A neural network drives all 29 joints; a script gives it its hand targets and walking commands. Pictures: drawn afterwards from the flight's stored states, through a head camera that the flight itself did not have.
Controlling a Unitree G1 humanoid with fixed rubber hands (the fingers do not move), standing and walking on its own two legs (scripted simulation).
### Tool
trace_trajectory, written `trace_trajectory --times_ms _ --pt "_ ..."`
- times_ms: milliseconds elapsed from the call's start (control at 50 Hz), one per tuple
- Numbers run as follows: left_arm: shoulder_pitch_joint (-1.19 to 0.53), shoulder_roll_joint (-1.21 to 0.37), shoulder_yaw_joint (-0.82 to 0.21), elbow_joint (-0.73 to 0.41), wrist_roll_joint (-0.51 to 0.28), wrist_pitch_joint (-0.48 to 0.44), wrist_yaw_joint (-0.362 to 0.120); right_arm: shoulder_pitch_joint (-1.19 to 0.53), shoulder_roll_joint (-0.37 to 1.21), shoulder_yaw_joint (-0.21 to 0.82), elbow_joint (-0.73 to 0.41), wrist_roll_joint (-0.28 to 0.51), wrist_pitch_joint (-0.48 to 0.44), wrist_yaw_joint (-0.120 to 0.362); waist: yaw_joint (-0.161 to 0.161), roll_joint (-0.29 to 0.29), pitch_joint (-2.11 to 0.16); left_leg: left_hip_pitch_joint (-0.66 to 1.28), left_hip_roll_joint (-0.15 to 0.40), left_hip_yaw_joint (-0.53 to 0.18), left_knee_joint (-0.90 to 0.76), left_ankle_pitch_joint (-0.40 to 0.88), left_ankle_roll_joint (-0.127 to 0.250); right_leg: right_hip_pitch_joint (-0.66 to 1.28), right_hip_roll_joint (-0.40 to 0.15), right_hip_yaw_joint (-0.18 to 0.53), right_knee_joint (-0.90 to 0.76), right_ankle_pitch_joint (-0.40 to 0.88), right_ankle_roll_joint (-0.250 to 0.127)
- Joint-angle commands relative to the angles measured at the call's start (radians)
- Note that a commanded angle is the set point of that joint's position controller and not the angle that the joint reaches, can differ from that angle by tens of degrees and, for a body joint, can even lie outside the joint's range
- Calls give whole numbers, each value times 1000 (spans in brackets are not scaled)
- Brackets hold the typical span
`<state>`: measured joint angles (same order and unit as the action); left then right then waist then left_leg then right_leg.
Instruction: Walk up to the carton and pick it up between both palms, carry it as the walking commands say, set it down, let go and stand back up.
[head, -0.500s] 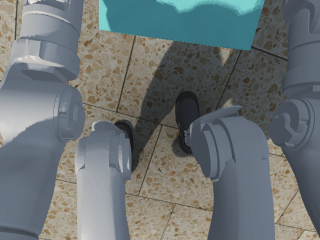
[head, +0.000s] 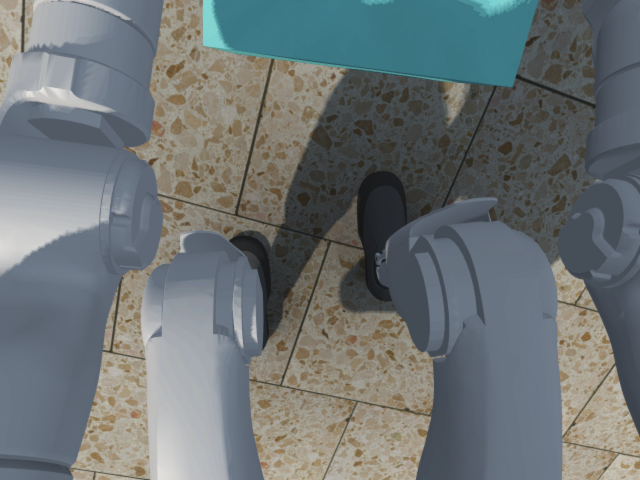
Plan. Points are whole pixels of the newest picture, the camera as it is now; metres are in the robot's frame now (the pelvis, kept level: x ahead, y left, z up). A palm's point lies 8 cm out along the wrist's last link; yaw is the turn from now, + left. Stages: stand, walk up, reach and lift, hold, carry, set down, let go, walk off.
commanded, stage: set down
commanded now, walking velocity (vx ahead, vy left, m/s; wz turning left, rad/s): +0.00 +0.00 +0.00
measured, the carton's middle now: out of the picture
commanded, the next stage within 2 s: none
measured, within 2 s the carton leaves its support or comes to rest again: rests again in 0.04 s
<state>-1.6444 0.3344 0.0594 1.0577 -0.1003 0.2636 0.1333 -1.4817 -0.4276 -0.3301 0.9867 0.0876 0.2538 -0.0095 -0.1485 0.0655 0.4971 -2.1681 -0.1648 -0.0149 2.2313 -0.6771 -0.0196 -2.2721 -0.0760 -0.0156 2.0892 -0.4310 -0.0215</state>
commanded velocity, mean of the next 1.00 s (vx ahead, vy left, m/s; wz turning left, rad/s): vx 0.00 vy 0.00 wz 0.00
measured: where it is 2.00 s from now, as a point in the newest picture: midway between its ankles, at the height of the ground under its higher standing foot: (315, 286)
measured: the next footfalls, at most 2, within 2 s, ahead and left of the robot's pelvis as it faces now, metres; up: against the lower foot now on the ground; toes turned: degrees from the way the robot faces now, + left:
none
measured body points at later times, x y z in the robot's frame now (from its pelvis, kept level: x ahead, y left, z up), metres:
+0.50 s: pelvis +0.00 +0.00 -0.01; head +0.39 -0.04 +0.21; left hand +0.60 +0.06 -0.20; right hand +0.52 -0.30 -0.20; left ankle +0.09 +0.11 -0.34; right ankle +0.15 -0.13 -0.34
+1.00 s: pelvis +0.01 +0.00 -0.01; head +0.39 -0.04 +0.21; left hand +0.60 +0.06 -0.20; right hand +0.52 -0.31 -0.20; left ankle +0.09 +0.11 -0.34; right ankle +0.15 -0.13 -0.34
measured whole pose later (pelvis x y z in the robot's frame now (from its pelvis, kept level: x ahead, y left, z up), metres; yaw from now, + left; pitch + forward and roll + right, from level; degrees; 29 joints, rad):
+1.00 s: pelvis +0.01 +0.00 -0.01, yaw +0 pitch +33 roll -1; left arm -1.63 0.34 0.10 1.11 -0.06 0.22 0.05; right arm -1.49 -0.43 -0.39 1.07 0.04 0.19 0.07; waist -0.15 0.06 0.52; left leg -2.16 -0.16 0.00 2.29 -0.71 -0.01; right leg -2.27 -0.08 -0.01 2.15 -0.46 -0.02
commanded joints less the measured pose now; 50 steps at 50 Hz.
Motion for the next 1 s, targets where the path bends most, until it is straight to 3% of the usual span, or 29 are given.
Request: trace_trajectory --times_ms 0,120,640,980 --pt "-557 -827 -226 -246 -113 -56 -248 -660 628 255 -227 108 -60 246 -155 98 -1246 284 28 25 -210 240 30 812 67 -9 -50 374 -26" --pt "-549 -842 -258 -240 -136 -71 -256 -652 633 259 -204 116 -74 240 -175 97 -1199 245 30 25 -198 260 29 833 66 1 -37 419 -31" --pt "-435 -781 -178 -113 -60 -73 -274 -533 616 183 -70 43 -70 267 -156 99 -902 156 38 11 -185 183 30 654 65 12 -26 288 -36" --pt "-383 -694 -135 -77 -19 -71 -270 -464 555 118 -26 -1 -77 260 -145 100 -796 140 48 5 -185 162 27 620 64 16 -16 261 -34"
